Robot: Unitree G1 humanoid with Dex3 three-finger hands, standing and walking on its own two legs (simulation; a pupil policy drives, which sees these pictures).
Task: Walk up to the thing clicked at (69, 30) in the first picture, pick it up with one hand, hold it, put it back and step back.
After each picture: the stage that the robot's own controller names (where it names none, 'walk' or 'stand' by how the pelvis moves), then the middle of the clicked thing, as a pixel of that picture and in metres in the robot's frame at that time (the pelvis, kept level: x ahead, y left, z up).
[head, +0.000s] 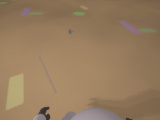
stand; (69, 31) +2.12 +0.60 -0.72
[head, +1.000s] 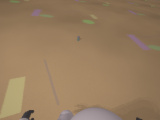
walk; (78, 38) +2.02 +0.25 -0.69
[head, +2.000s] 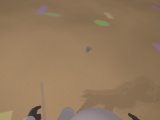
walk; (87, 49) +1.38 -0.01 -0.71
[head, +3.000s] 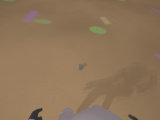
walk; (80, 67) +0.89 +0.08 -0.71
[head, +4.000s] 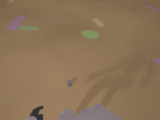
walk; (69, 83) +0.55 +0.23 -0.71
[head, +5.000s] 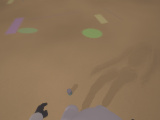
walk; (69, 92) +0.37 +0.25 -0.69
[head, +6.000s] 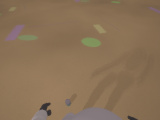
stand; (68, 102) +0.31 +0.23 -0.72
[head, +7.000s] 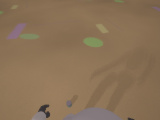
stand; (69, 103) +0.28 +0.21 -0.72
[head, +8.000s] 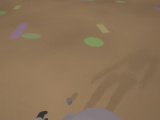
stand; (69, 101) +0.32 +0.22 -0.73
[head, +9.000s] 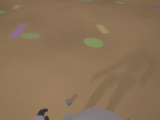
stand; (68, 102) +0.31 +0.22 -0.73
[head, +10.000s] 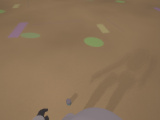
go down; (68, 102) +0.30 +0.22 -0.73
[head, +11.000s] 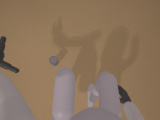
go down; (54, 61) +0.39 +0.26 -0.31
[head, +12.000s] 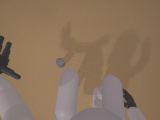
approach; (60, 63) +0.38 +0.26 -0.30
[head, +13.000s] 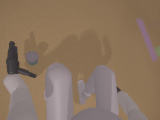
close in; (32, 58) +0.37 +0.29 -0.22
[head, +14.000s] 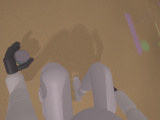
close; (22, 58) +0.37 +0.30 -0.22
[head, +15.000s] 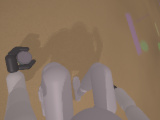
lift; (24, 59) +0.35 +0.29 -0.22
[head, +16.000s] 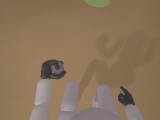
lift; (58, 70) +0.32 +0.21 -0.01
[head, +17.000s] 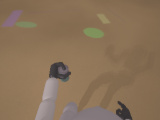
hold; (64, 73) +0.32 +0.18 +0.00
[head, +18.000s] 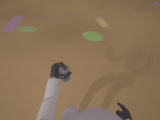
hold; (64, 73) +0.33 +0.18 +0.00
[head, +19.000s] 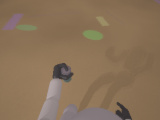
crouch; (66, 74) +0.33 +0.17 -0.01
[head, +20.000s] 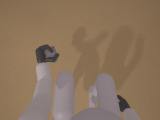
crouch; (51, 55) +0.42 +0.24 -0.11
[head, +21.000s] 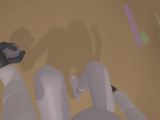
lower; (14, 54) +0.40 +0.31 -0.22
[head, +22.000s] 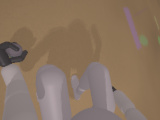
lower; (16, 53) +0.40 +0.31 -0.22
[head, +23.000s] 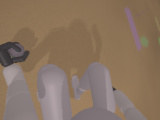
lower; (18, 53) +0.39 +0.31 -0.22
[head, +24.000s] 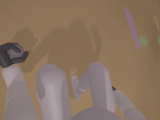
lower; (17, 54) +0.39 +0.31 -0.22
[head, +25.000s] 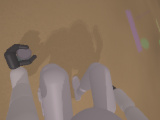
open; (23, 55) +0.38 +0.29 -0.22
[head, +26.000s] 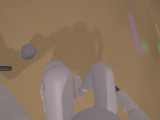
stand; (28, 52) +0.38 +0.28 -0.22
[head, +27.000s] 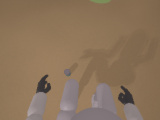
walk; (67, 72) +0.39 +0.22 -0.47
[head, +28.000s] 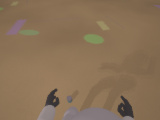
stand; (69, 99) +0.33 +0.20 -0.66
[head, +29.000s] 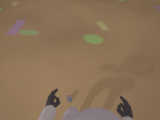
stand; (69, 98) +0.34 +0.20 -0.67
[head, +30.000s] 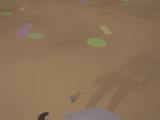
stand; (72, 99) +0.36 +0.19 -0.72
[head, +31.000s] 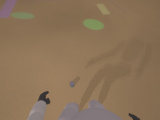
walk; (72, 84) +0.40 +0.15 -0.71
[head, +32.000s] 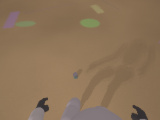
walk; (75, 75) +0.58 +0.20 -0.69
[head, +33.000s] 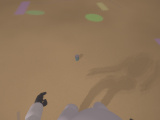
walk; (77, 57) +0.93 +0.21 -0.69
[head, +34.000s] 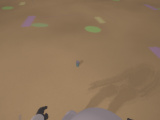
stand; (77, 63) +1.00 +0.21 -0.71
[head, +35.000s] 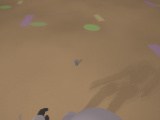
stand; (76, 62) +1.00 +0.23 -0.72
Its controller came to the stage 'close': yes
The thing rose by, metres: 0.71
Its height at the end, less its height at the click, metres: +0.00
